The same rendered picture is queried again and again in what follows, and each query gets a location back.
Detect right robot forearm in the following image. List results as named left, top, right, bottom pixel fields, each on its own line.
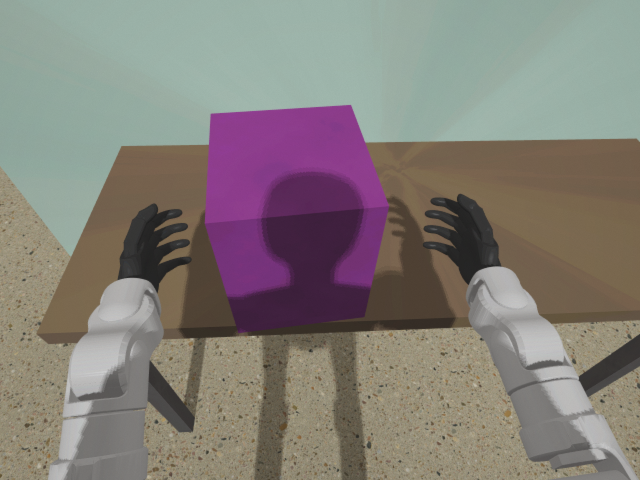
left=466, top=266, right=639, bottom=480

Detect table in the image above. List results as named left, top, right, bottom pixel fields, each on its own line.
left=36, top=139, right=640, bottom=432

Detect left robot hand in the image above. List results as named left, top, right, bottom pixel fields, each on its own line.
left=118, top=203, right=192, bottom=293

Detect left robot forearm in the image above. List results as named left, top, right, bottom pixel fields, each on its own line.
left=48, top=278, right=164, bottom=480

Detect carton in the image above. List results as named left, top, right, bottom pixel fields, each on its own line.
left=205, top=105, right=389, bottom=333

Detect right robot hand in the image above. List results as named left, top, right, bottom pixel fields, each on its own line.
left=423, top=194, right=502, bottom=285

